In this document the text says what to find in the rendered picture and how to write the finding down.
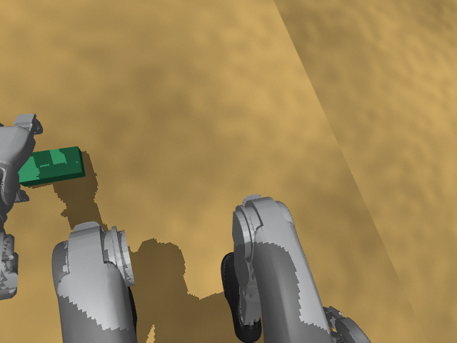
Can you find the small box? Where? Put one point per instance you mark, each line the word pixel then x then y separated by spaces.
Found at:
pixel 52 166

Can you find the left robot hand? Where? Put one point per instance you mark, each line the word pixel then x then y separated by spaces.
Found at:
pixel 17 144

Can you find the left robot arm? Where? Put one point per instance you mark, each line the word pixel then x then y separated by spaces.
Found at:
pixel 9 180

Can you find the right robot foot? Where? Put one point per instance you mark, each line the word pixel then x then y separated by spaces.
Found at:
pixel 246 333

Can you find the right robot hand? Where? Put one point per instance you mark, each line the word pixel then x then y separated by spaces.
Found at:
pixel 347 330

